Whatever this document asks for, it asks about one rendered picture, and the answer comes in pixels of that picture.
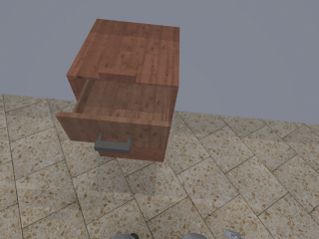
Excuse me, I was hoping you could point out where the drawer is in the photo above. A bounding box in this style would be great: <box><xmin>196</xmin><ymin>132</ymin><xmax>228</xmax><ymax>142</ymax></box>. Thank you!
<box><xmin>56</xmin><ymin>80</ymin><xmax>170</xmax><ymax>149</ymax></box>

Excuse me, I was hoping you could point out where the handle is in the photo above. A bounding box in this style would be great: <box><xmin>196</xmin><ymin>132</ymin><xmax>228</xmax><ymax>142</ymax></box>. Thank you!
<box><xmin>94</xmin><ymin>132</ymin><xmax>132</xmax><ymax>154</ymax></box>
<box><xmin>98</xmin><ymin>67</ymin><xmax>137</xmax><ymax>83</ymax></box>

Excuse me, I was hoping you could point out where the cabinet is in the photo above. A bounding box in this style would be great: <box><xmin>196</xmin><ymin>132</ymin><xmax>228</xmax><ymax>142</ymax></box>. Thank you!
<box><xmin>66</xmin><ymin>19</ymin><xmax>180</xmax><ymax>162</ymax></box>

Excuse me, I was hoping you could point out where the robot right hand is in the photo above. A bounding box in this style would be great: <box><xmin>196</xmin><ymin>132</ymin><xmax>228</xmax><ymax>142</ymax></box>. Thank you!
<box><xmin>223</xmin><ymin>229</ymin><xmax>243</xmax><ymax>239</ymax></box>

